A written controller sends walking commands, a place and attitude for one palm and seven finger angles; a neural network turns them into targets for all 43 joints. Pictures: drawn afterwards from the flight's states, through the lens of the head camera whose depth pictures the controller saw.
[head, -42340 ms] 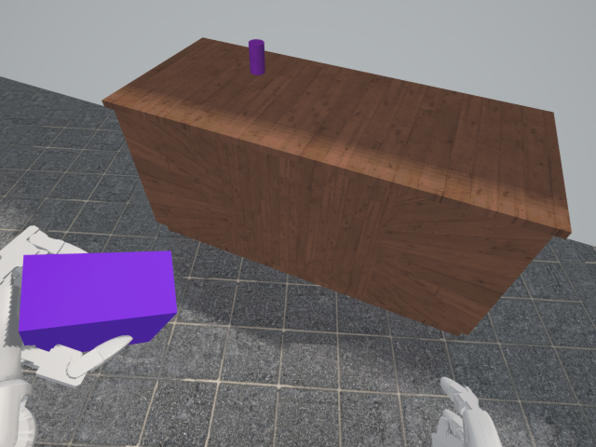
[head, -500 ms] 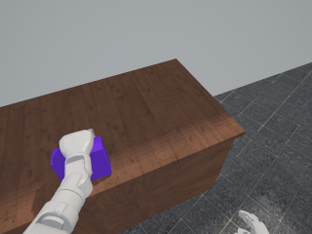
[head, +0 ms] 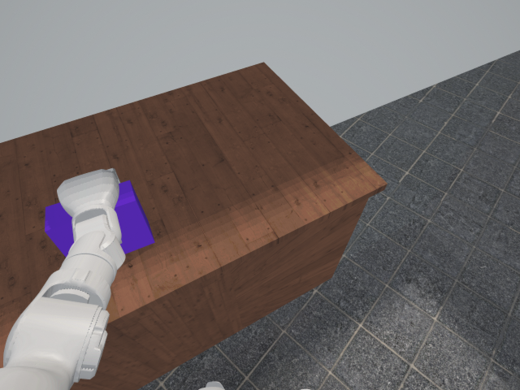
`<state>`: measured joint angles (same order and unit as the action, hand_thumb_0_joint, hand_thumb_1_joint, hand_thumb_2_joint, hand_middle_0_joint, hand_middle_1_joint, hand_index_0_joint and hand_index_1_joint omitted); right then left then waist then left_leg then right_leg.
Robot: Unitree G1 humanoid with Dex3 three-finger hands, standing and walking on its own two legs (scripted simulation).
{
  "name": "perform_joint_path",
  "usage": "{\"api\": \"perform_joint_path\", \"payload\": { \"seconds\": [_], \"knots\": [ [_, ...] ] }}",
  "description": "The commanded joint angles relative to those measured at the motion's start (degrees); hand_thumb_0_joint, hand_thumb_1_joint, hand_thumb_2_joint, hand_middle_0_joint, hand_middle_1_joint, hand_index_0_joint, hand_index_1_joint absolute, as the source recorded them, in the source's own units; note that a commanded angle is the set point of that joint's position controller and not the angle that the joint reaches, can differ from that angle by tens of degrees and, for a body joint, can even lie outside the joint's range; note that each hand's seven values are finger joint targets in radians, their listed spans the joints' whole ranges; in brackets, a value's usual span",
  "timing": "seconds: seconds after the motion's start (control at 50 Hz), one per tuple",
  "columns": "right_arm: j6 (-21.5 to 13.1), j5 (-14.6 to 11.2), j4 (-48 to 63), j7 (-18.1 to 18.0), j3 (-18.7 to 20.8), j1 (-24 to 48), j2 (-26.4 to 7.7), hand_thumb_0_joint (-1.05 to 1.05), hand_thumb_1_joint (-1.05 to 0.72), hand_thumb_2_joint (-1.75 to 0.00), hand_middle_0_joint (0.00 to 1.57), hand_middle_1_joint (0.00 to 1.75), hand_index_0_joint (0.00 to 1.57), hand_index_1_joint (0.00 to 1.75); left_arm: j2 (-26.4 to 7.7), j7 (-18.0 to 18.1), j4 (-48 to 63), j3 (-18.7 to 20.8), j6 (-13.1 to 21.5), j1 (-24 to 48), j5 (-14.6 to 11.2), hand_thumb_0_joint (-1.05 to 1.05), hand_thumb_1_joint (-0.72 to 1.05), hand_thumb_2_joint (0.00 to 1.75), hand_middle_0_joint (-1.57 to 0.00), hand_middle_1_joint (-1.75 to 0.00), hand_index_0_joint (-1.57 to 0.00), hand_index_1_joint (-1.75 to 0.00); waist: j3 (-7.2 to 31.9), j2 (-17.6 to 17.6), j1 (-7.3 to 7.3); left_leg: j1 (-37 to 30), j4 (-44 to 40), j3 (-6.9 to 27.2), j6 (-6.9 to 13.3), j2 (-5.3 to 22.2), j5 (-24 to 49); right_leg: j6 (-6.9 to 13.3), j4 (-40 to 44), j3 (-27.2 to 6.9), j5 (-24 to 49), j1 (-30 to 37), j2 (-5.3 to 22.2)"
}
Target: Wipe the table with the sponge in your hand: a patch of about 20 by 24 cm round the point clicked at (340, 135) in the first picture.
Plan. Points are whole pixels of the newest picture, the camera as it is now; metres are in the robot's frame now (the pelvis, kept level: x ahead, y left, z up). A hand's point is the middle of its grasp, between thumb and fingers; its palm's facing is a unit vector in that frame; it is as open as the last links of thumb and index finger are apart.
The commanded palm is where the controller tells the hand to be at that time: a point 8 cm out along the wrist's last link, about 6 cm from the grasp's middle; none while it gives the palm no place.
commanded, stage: wipe forward along the middle lane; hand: left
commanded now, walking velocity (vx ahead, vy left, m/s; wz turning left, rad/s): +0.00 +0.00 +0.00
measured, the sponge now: (108, 232) +0.40 +0.29 -0.04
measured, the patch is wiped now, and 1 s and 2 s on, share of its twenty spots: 0.95 0.95 0.95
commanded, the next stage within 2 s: slide back across to the first lane in 0.76 s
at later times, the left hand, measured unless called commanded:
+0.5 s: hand (92, 193) +0.45 +0.31 +0.01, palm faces -0.12 -0.01 -0.99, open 10.4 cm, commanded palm +0.44 +0.30 +0.04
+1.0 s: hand (84, 178) +0.49 +0.34 +0.01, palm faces -0.11 -0.03 -0.99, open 10.4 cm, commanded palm +0.47 +0.32 +0.05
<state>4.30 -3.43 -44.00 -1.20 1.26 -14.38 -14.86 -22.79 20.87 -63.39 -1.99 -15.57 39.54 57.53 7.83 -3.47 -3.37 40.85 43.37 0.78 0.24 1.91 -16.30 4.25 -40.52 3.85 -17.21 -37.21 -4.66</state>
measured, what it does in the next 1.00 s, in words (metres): shifts its weight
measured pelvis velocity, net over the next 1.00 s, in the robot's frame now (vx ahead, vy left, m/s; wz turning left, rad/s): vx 0.02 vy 0.05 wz -0.04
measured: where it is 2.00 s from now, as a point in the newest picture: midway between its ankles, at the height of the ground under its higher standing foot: outside the picture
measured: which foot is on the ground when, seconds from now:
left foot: down 0.00-1.00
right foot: down 0.00-1.00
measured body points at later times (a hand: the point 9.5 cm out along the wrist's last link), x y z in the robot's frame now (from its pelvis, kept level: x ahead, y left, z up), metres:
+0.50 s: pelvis +0.02 +0.03 +0.00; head +0.09 +0.04 +0.44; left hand +0.46 +0.31 +0.06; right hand +0.09 -0.23 -0.13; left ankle +0.05 +0.12 -0.71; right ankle +0.02 -0.07 -0.71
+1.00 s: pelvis +0.02 +0.05 -0.01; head +0.12 +0.06 +0.43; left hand +0.49 +0.34 +0.06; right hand +0.04 -0.22 -0.13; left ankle +0.05 +0.12 -0.71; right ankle +0.02 -0.07 -0.71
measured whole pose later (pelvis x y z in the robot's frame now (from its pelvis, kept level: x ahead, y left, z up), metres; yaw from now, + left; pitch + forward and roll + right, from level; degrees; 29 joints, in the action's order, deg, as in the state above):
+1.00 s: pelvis +0.02 +0.05 -0.01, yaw -2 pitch +20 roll -4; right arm 4.6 -1.8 -43.0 1.2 0.9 -18.6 -14.7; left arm -29.7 18.2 -69.5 1.9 -14.6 50.0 60.7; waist 9.7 -3.3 -6.1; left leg 48.5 48.2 -0.8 3.5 1.3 -20.2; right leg 0.7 -41.5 2.2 -18.7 -43.3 -4.0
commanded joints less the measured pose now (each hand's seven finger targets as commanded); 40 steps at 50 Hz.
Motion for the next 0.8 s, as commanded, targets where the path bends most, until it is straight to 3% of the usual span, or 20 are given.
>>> {"api": "perform_joint_path", "payload": {
  "seconds": [0.0, 0.08, 0.12, 0.14, 0.16, 0.24, 0.3, 0.34, 0.38, 0.42, 0.44, 0.46, 0.52, 0.58, 0.64, 0.7, 0.74, 0.78],
  "knots": [
    [-1.99, 0.05, 5.52, -0.12, 2.19, -0.63, -7.93, 0.00, -0.90, -0.90, 0.20, 0.30, 0.20, 0.30, -15.71, 1.59, 3.10, 2.07, -1.51, 16.67, 2.52, 0.00, 0.10, 1.30, -1.20, -1.60, -1.20, -1.60, 15.23, 3.82, -0.42, -3.61, -3.16, -0.91, 2.56, -2.91, -0.66, -2.49, 8.63, -7.45, 4.01, 10.37, 2.23],
    [-1.88, 0.05, 5.98, 0.29, 2.19, -1.54, -8.06, 0.00, -0.90, -0.90, 0.20, 0.30, 0.20, 0.30, -15.54, 1.02, 3.06, 2.08, -1.28, 15.45, 2.28, 0.00, 0.10, 1.30, -1.20, -1.60, -1.20, -1.60, 16.34, 3.62, -0.12, -4.10, -3.15, -0.77, 2.62, -2.88, 1.46, -2.49, 7.67, -6.38, 7.45, 10.72, 1.85],
    [-1.84, 0.07, 5.84, 0.25, 2.16, -1.78, -8.22, 0.00, -0.90, -0.90, 0.20, 0.30, 0.20, 0.30, -15.65, 0.89, 3.10, 1.60, -1.25, 17.45, 2.46, 0.00, 0.10, 1.30, -1.20, -1.60, -1.20, -1.60, 15.51, 3.77, -0.92, -4.06, -3.13, -0.74, 2.69, -2.64, 1.12, -2.57, 7.80, -6.27, 7.01, 9.58, 1.83],
    [-1.93, 0.12, 5.83, 0.38, 2.25, -1.94, -8.16, 0.00, -0.90, -0.90, 0.20, 0.30, 0.20, 0.30, -16.33, 0.77, 3.03, 2.75, -1.16, 17.05, 2.27, 0.00, 0.10, 1.30, -1.20, -1.60, -1.20, -1.60, 16.18, 3.30, -0.27, -4.44, -3.25, -0.63, 2.66, -2.69, 2.18, -2.28, 7.63, -5.96, 8.36, 10.16, 1.67],
    [-1.84, 0.06, 5.62, 0.35, 2.20, -2.27, -8.38, 0.00, -0.90, -0.90, 0.20, 0.30, 0.20, 0.30, -16.59, 0.83, 2.66, 2.24, -1.15, 18.02, 2.56, 0.00, 0.10, 1.30, -1.20, -1.60, -1.20, -1.60, 15.21, 3.27, -1.13, -4.49, -3.19, -0.51, 2.76, -2.56, 1.83, -2.42, 7.48, -5.73, 7.50, 8.83, 1.59],
    [-1.92, 0.23, 5.67, 0.35, 2.30, -2.68, -8.63, 0.00, -0.90, -0.90, 0.20, 0.30, 0.20, 0.30, -18.27, 0.74, 2.20, 3.86, -0.91, 18.91, 2.54, 0.00, 0.10, 1.30, -1.20, -1.60, -1.20, -1.60, 16.09, 4.50, -1.02, -4.90, -3.13, -0.44, 2.80, -2.29, 3.33, -2.34, 7.07, -5.20, 9.40, 9.09, 1.47],
    [-1.93, 0.22, 5.65, 0.60, 2.28, -3.33, -8.55, 0.00, -0.90, -0.90, 0.20, 0.30, 0.20, 0.30, -15.71, 0.59, 1.70, 1.40, -1.05, 19.52, 3.02, 0.00, 0.10, 1.30, -1.20, -1.60, -1.20, -1.60, 15.29, 3.30, -1.64, -6.03, -3.01, -0.31, 2.81, -2.25, 3.62, -2.32, 6.79, -4.59, 8.62, 6.59, 1.22],
    [-1.76, 0.25, 5.85, 0.68, 2.18, -3.48, -8.63, 0.00, -0.90, -0.90, 0.20, 0.30, 0.20, 0.30, -16.90, 0.35, 1.30, 2.21, -1.17, 20.20, 3.54, 0.00, 0.10, 1.30, -1.20, -1.60, -1.20, -1.60, 16.35, 2.28, -1.20, -6.96, -3.33, 0.34, 2.64, -2.08, 4.88, -1.90, 6.24, -3.96, 8.69, 6.13, 0.99],
    [-1.73, 0.30, 5.79, 0.85, 2.28, -4.01, -8.38, 0.00, -0.90, -0.90, 0.20, 0.30, 0.20, 0.30, -13.45, 0.35, 1.65, -0.78, -1.18, 22.18, 3.76, 0.00, 0.10, 1.30, -1.20, -1.60, -1.20, -1.60, 15.83, 1.44, -2.32, -8.43, -2.92, 0.49, 2.66, -1.92, 5.45, -1.95, 5.90, -3.43, 8.22, 3.61, 0.76],
    [-1.65, 0.41, 5.62, 0.91, 2.36, -4.33, -8.61, 0.00, -0.90, -0.90, 0.20, 0.30, 0.20, 0.30, -14.22, 0.47, 0.66, -0.07, -1.45, 22.75, 4.02, 0.00, 0.10, 1.30, -1.20, -1.60, -1.20, -1.60, 15.90, 2.31, -2.39, -8.71, -2.88, 0.94, 2.58, -1.71, 5.25, -1.85, 5.88, -3.03, 6.93, 2.55, 0.56],
    [-1.72, 0.57, 5.55, 0.87, 2.40, -4.12, -8.52, 0.00, -0.90, -0.90, 0.20, 0.30, 0.20, 0.30, -14.32, 0.45, 1.31, 0.58, -1.20, 23.83, 3.58, 0.00, 0.10, 1.30, -1.20, -1.60, -1.20, -1.60, 17.11, 0.95, -2.18, -9.60, -2.79, 0.97, 2.58, -1.60, 6.64, -1.69, 5.65, -3.07, 8.22, 2.68, 0.60],
    [-1.61, 0.62, 5.30, 0.89, 2.41, -4.74, -8.73, 0.00, -0.90, -0.90, 0.20, 0.30, 0.20, 0.30, -16.07, 0.70, 0.33, 1.73, -1.28, 23.51, 3.76, 0.00, 0.10, 1.30, -1.20, -1.60, -1.20, -1.60, 17.58, 1.60, -2.03, -9.40, -2.54, 1.12, 2.53, -1.60, 6.58, -1.75, 5.21, -2.89, 7.88, 2.62, 0.51],
    [-1.50, 0.69, 5.40, 0.94, 2.26, -4.88, -8.75, 0.00, -0.90, -0.90, 0.20, 0.30, 0.20, 0.30, -14.94, 0.87, -0.41, 0.79, -1.47, 24.39, 3.30, 0.00, 0.10, 1.30, -1.20, -1.60, -1.20, -1.60, 17.74, 2.64, -2.65, -8.49, -2.04, 1.09, 2.53, -1.74, 6.59, -1.88, 4.93, -2.82, 8.30, 2.37, 0.49],
    [-1.36, 0.86, 5.11, 1.06, 2.18, -5.52, -9.10, 0.00, -0.90, -0.90, 0.20, 0.30, 0.20, 0.30, -16.45, 0.79, -1.23, 1.42, -1.70, 26.37, 3.70, 0.00, 0.10, 1.30, -1.20, -1.60, -1.20, -1.60, 18.13, 2.78, -2.93, -8.45, -1.67, 1.28, 2.51, -1.60, 7.27, -1.86, 4.44, -2.63, 8.80, 2.03, 0.36],
    [-1.39, 0.98, 4.83, 1.04, 2.10, -5.71, -9.30, 0.00, -0.90, -0.90, 0.20, 0.30, 0.20, 0.30, -17.51, 0.32, -2.00, 1.68, -2.02, 28.88, 4.17, 0.00, 0.10, 1.30, -1.20, -1.60, -1.20, -1.60, 17.92, 1.31, -3.32, -8.95, -1.76, 1.71, 2.46, -1.29, 7.83, -1.61, 4.45, -2.55, 8.53, 0.79, 0.39],
    [-1.31, 1.07, 4.69, 1.28, 2.10, -6.80, -9.29, 0.00, -0.90, -0.90, 0.20, 0.30, 0.20, 0.30, -16.29, -0.19, -2.82, 0.05, -2.19, 29.69, 4.57, 0.00, 0.10, 1.30, -1.20, -1.60, -1.20, -1.60, 18.13, 0.36, -3.82, -9.35, -1.30, 1.86, 2.37, -1.33, 7.94, -1.60, 4.07, -2.16, 7.70, -0.68, 0.07],
    [-1.35, 1.28, 4.50, 1.22, 2.19, -7.21, -9.59, 0.00, -0.90, -0.90, 0.20, 0.30, 0.20, 0.30, -18.49, -0.59, -3.17, 1.82, -1.87, 30.68, 4.84, 0.00, 0.10, 1.30, -1.20, -1.60, -1.20, -1.60, 19.17, 0.46, -3.73, -9.76, -1.12, 2.39, 2.31, -1.04, 9.22, -1.42, 3.72, -2.09, 8.27, -0.72, 0.06],
    [-1.32, 1.27, 4.40, 1.24, 2.15, -8.01, -9.65, 0.00, -0.90, -0.90, 0.20, 0.30, 0.20, 0.30, -18.30, -0.76, -3.56, 1.06, -1.73, 31.68, 4.98, 0.00, 0.10, 1.30, -1.20, -1.60, -1.20, -1.60, 19.36, 0.29, -4.30, -9.58, -0.74, 2.51, 2.38, -1.09, 8.54, -1.55, 3.50, -2.02, 7.20, -1.73, -0.14]
  ]
}}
